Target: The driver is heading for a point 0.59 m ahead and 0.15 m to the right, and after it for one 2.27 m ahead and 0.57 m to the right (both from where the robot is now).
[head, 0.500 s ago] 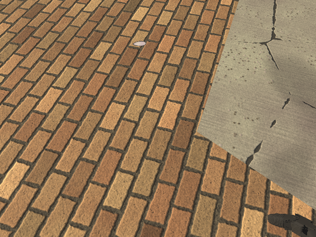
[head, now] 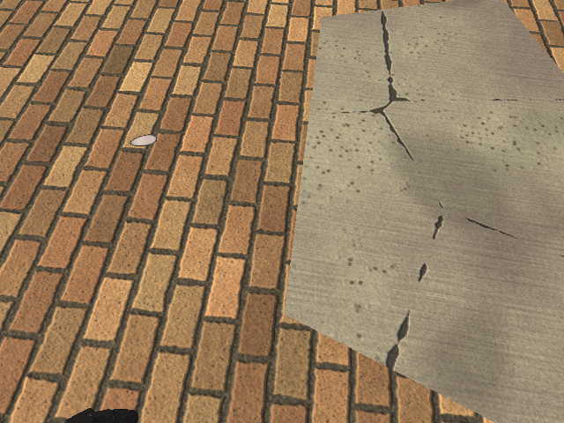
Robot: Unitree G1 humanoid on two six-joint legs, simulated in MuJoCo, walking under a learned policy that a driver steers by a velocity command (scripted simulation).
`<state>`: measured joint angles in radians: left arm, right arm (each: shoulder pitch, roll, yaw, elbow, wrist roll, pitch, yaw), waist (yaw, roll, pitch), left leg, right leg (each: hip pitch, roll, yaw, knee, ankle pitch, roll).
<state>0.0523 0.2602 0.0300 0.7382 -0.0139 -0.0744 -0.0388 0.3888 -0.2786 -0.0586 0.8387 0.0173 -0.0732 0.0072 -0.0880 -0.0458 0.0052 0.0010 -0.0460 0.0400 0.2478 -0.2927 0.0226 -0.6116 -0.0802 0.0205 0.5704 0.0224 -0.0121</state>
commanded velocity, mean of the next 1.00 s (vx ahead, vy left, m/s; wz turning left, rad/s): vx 0.45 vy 0.00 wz -0.16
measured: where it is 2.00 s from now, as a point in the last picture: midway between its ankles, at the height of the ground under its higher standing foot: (271, 356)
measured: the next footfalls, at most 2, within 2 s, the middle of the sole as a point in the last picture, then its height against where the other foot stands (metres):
right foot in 0.08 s outside the picture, level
left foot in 0.62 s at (221, 414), level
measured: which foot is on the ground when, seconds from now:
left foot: down 0.00-0.10, up 0.12-0.60, down 0.62-1.00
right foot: up 0.00-0.06, down 0.08-0.64, up 0.66-1.00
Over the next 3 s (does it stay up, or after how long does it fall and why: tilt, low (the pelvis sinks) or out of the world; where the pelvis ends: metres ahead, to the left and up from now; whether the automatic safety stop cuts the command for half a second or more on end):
stays up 0.65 0.01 0.00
